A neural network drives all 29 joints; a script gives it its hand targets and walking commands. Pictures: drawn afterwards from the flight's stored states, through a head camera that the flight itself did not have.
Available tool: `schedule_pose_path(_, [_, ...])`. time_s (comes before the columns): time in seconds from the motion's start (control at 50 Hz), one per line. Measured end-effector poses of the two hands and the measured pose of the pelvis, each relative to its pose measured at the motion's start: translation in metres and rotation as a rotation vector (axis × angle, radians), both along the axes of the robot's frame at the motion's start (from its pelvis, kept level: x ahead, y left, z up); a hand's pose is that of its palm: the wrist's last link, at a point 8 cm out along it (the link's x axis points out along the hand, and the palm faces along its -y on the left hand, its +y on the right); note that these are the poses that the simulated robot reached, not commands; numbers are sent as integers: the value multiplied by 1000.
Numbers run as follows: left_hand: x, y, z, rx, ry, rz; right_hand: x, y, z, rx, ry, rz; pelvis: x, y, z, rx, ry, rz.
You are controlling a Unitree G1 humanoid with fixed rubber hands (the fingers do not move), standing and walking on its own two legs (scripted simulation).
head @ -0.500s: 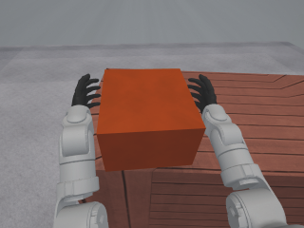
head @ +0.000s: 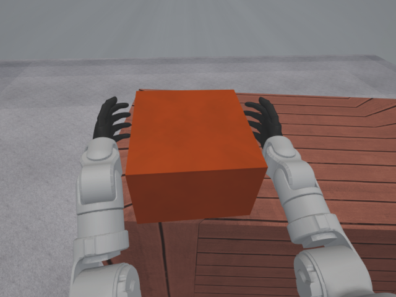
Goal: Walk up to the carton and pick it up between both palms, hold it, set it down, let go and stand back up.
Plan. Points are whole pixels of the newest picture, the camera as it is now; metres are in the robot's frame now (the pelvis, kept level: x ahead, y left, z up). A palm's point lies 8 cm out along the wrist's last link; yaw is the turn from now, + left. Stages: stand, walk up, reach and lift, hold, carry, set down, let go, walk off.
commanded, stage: hold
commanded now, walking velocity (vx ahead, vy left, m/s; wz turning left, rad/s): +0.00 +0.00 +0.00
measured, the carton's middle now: (190, 150) +0.38 +0.01 +0.14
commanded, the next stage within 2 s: set down in 0.14 s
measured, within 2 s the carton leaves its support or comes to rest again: neither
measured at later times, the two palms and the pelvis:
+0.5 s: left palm (103, 130) +0.36 +0.17 +0.21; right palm (266, 134) +0.36 -0.15 +0.19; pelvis +0.00 +0.01 +0.00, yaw +0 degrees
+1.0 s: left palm (118, 145) +0.40 +0.16 +0.15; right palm (263, 145) +0.39 -0.16 +0.14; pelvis +0.03 +0.00 +0.00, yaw +0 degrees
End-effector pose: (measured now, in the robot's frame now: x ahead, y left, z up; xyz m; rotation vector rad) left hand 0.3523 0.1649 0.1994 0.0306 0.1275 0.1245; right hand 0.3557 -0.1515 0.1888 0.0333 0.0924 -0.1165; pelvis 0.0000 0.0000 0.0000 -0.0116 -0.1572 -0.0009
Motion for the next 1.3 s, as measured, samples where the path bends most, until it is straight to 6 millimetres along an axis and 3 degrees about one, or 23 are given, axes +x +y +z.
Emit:
schedule_pose_path(0.32, [-3, 0, 4, 13, -28, 5, -1, 0, 0, 35, -31, 6, 1, 3, 1, 2, -4, -3])
schedule_pose_path(0.5, [11, 5, 13, 41, -100, -26, 7, 5, 0, -11, -112, -15, 4, 5, 1, 8, 2, 6])
schedule_pose_path(0.58, [19, 5, 1, 50, -89, -57, 9, 5, -14, -21, -107, -37, 9, 5, 2, 9, -7, 7])
schedule_pose_path(0.7, [28, 1, -37, 28, -25, -71, 11, 2, -49, -40, -49, -54, 18, 7, 1, 6, -13, 4])
schedule_pose_path(0.76, [29, -3, -49, 18, -25, -60, 13, -1, -57, -45, -58, -57, 21, 7, 1, 2, -5, 1])
schedule_pose_path(0.92, [38, -7, -44, 34, -65, -36, 27, -6, -44, -55, -112, -44, 30, 6, 1, -5, 14, -5])
schedule_pose_path(1.1, [42, -8, -62, 46, 18, -50, 27, -7, -61, -41, -51, -56, 37, 5, 1, 0, 7, 1])
schedule_pose_path(1.3, [41, -10, -62, 56, 15, -68, 19, -8, -64, -41, -58, -76, 28, 8, 1, 0, 7, -2])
